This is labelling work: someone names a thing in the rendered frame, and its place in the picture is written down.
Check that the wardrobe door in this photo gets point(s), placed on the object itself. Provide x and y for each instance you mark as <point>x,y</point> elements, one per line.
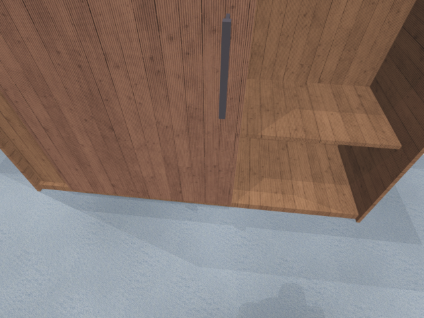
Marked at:
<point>123,95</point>
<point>24,143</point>

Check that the handle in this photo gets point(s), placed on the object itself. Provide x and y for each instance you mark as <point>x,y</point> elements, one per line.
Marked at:
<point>225,47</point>

